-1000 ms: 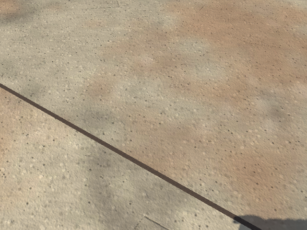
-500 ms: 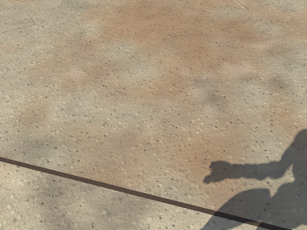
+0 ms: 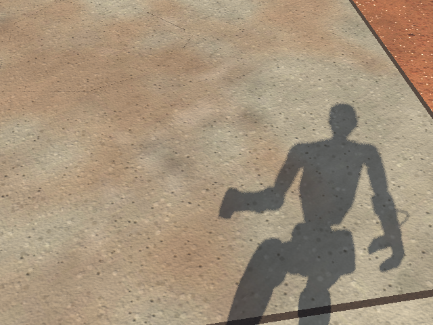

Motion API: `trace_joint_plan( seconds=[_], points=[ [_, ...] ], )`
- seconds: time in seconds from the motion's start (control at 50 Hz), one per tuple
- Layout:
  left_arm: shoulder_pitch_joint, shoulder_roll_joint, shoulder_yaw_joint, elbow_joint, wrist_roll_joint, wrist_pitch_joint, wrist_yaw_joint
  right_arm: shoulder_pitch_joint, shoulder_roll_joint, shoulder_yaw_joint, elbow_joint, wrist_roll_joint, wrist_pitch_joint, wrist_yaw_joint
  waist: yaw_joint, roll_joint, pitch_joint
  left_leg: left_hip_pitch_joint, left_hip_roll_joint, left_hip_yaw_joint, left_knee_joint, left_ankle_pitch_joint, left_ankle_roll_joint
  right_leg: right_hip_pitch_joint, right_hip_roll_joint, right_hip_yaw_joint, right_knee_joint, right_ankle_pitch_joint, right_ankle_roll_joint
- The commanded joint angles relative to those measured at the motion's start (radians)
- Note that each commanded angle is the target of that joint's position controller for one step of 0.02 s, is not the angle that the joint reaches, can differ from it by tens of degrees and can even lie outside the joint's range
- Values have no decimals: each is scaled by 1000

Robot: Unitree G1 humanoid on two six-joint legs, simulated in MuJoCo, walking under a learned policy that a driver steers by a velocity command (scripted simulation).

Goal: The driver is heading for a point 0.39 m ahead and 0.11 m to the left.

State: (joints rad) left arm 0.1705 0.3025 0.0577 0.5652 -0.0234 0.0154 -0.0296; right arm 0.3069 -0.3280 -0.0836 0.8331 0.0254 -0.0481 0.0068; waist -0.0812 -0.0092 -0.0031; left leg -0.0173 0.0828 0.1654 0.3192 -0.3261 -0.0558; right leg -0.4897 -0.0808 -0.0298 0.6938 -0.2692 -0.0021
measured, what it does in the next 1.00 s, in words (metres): walks ahead: right foot, then left foot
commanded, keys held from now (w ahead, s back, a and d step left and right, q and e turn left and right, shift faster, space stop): w+e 0.02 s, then w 0.06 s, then w+q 0.38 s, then no key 0.54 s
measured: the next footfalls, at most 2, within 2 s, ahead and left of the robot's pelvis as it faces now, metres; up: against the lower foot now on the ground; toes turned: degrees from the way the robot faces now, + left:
right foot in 0.04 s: +0.11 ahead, -0.13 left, +0.00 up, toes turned -5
left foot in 0.56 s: +0.47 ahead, +0.04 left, +0.00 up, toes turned +6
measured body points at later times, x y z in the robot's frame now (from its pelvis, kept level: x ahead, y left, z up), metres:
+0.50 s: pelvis +0.25 -0.06 -0.01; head +0.29 -0.07 +0.44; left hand +0.27 +0.23 -0.12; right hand +0.45 -0.29 -0.11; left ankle +0.44 +0.06 -0.71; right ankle +0.07 -0.13 -0.74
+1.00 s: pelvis +0.44 -0.07 +0.00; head +0.46 -0.08 +0.45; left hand +0.52 +0.21 -0.11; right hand +0.61 -0.30 -0.13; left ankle +0.43 +0.03 -0.74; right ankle +0.51 -0.21 -0.74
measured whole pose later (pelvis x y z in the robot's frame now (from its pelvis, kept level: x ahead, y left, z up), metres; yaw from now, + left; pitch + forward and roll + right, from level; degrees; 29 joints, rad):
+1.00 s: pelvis +0.44 -0.07 +0.00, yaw +8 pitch +1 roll +2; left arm 0.23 0.26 0.03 0.75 0.02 0.00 0.04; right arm 0.13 -0.24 -0.02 0.84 -0.02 -0.02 0.02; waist 0.00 -0.01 0.01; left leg -0.27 -0.07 0.00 0.51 -0.26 0.03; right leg -0.35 -0.07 0.05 0.54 -0.22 0.05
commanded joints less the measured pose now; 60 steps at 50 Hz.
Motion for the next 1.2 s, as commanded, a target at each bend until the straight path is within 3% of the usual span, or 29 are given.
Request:
trace_joint_plan(
  seconds=[0.02,0.04,0.06,0.08,0.1,0.12,0.14,0.16,0.26,0.38,0.46,0.5,0.54,0.56,0.58,0.6,0.62,0.64,0.66,0.7,0.74,0.8,0.88,0.94,0.96,0.98,1.0,1.04,1.2],
  points=[
    [66,113,46,-51,2,-11,-1,-85,-187,-44,-65,16,-8,9,113,98,20,-147,202,-66,59,254,169,223,81,-94,-124,21,-68],
    [225,173,81,-1,-5,-8,9,-49,-131,-23,-59,1,-11,10,179,18,-76,-239,138,10,311,387,131,471,114,-65,-155,24,-104],
    [365,293,108,15,-5,-9,28,-67,-38,12,-112,-47,-20,9,216,-257,-142,-565,29,55,730,26,45,721,-135,362,-264,-71,-214],
    [341,305,92,-21,-2,-37,18,-92,-40,19,-150,-35,-49,8,189,-315,-238,-793,-92,-157,948,-249,32,783,-288,829,-458,-250,-348],
    [294,209,62,-18,7,-60,6,-137,-137,-5,-145,11,-62,18,202,-175,-151,-873,-22,-216,1012,-172,52,727,-298,710,-474,-236,-317],
    [258,173,48,-14,16,-71,2,-144,-139,-5,-141,23,-67,24,176,-165,-86,-863,20,-203,981,-87,81,638,-262,571,-451,-163,-285],
    [198,140,37,-14,16,-74,2,-136,-123,-1,-120,7,-65,22,144,-92,-47,-817,61,-205,918,-1,84,549,-213,453,-447,-70,-251],
    [150,120,28,-15,20,-78,4,-124,-118,-3,-106,-6,-58,22,115,-100,-15,-757,83,-210,853,64,80,470,-174,361,-466,48,-227],
    [143,117,29,29,37,-107,25,-109,-57,9,-71,0,-15,28,85,-50,21,-734,52,-218,743,268,42,423,-126,115,-535,406,-183],
    [176,124,33,95,33,-115,47,-265,-12,28,-128,1,-28,48,135,-44,103,-670,-28,-182,367,499,57,429,-111,-58,-607,412,-109],
    [218,138,42,140,23,-92,61,-345,1,36,-178,-1,-37,78,155,-35,115,-694,-65,-127,245,424,101,591,-153,-103,-529,649,-93],
    [222,157,44,149,24,-71,78,-318,-17,27,-191,-16,-40,84,121,-79,61,-607,-135,-66,235,324,133,642,-153,-106,-380,1066,-76],
    [198,180,46,146,30,-54,90,-106,-85,-5,-147,-18,-42,72,12,-119,-75,-360,-191,-65,212,311,174,633,-134,-99,-96,1251,-51],
    [160,180,41,133,26,-59,86,17,-122,-20,-130,-23,-41,53,-74,-78,-146,-107,-142,-144,124,517,218,485,-95,-117,123,1092,-24],
    [264,58,5,103,65,-77,67,87,-214,-31,-115,-49,-30,33,2,203,-305,352,141,-463,298,1016,364,84,48,-94,534,62,35],
    [374,56,-14,148,33,-98,42,101,-175,-15,-119,-49,-31,28,6,173,-549,564,347,-850,242,1048,553,-108,163,142,805,-462,57],
    [242,162,15,145,-15,-103,31,60,-142,-12,-142,-40,-18,23,-50,31,-484,430,287,-692,177,975,491,-109,102,217,795,-379,39],
    [139,152,10,98,-22,-102,33,-42,-111,-1,-150,-24,-15,19,-14,15,-291,252,240,-565,131,877,431,-156,50,169,698,-317,30],
    [101,133,8,103,-3,-95,43,-107,-69,14,-151,-12,-14,18,28,-49,-154,64,191,-489,77,816,389,-151,17,126,608,-277,38],
    [159,113,12,120,16,-59,55,-161,-49,22,-147,-32,-12,19,102,8,-77,-218,128,-388,-10,761,364,35,-9,108,495,-200,59],
    [226,62,-1,141,21,-38,67,-207,-56,18,-135,-44,-20,24,140,65,-73,-335,91,-298,-35,824,359,126,-9,81,358,-156,84],
    [197,44,-9,144,31,-30,78,-218,-63,14,-111,-46,-15,17,125,92,-129,-305,72,-240,-19,812,327,166,-13,74,169,-14,94],
    [104,69,1,135,22,-22,77,-202,-61,21,-75,-47,13,8,85,105,-108,-294,79,-272,-28,438,293,197,-8,78,22,83,83],
    [96,61,5,138,40,-30,72,-214,-18,42,-58,-34,23,8,112,90,-71,-318,42,-290,41,186,219,312,21,57,-207,173,47],
    [88,87,9,128,51,-34,73,-174,13,53,-44,-40,19,7,101,46,-61,-334,3,-282,86,110,161,359,-31,120,-265,303,26],
    [58,155,20,108,50,-34,78,-101,17,53,-32,-56,14,9,37,-77,-49,-357,-79,-230,165,-5,111,364,-120,207,-266,426,-16],
    [21,126,13,122,47,-31,74,-47,49,59,-22,-52,16,4,-6,-189,-75,-293,-103,-189,158,-22,81,290,-133,220,-273,272,-68],
    [10,53,1,125,46,-37,55,-146,-17,46,-21,-42,38,-8,54,-117,-22,-230,-87,-192,152,72,71,195,-40,163,-288,66,-27],
    [47,53,0,174,31,-55,56,-151,-18,40,40,-27,52,-24,81,-23,-68,-206,-56,-223,162,281,69,333,3,105,-189,400,-23]
  ],
)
